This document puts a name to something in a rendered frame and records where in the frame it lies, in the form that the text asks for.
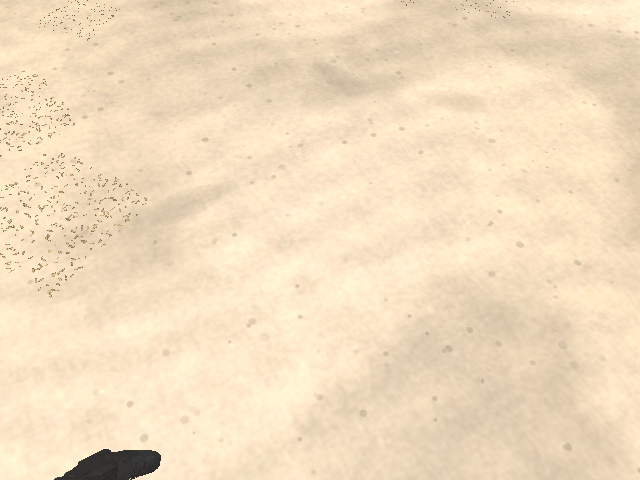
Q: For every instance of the robot left hand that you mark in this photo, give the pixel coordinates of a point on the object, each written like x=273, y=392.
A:
x=121, y=465

